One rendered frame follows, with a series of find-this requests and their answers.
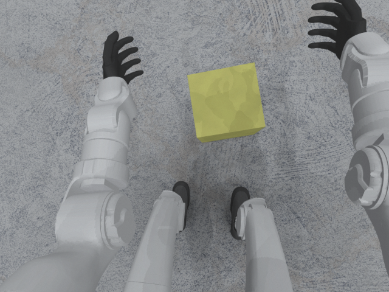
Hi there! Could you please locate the robot right upper arm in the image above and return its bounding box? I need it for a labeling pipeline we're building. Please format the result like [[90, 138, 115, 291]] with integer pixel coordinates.
[[345, 145, 389, 277]]

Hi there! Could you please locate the left robot forearm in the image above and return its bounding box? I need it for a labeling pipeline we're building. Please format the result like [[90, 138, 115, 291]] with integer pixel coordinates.
[[55, 77, 137, 237]]

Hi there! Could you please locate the carton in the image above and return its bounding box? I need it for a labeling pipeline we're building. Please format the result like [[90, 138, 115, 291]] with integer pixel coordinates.
[[187, 62, 265, 143]]

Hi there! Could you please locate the left robot shin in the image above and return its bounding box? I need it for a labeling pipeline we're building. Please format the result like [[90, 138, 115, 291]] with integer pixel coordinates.
[[153, 190, 183, 207]]

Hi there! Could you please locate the robot left upper arm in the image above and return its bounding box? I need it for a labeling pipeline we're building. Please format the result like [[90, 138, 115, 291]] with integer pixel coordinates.
[[0, 191, 136, 292]]

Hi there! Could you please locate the robot left hand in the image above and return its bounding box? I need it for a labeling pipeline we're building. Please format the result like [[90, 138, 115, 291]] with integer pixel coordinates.
[[102, 31, 143, 84]]

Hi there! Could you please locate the right robot thigh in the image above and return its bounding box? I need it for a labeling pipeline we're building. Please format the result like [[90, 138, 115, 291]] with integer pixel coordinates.
[[237, 204, 293, 292]]

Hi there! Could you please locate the robot right hand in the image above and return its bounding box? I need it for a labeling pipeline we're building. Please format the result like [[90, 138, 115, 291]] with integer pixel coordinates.
[[308, 0, 367, 60]]

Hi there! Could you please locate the right robot forearm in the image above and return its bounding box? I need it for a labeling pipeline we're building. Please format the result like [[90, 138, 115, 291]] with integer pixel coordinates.
[[340, 32, 389, 151]]

